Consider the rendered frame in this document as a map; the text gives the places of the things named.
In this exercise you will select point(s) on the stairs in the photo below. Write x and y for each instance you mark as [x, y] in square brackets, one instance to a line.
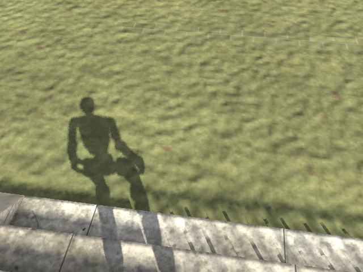
[52, 235]

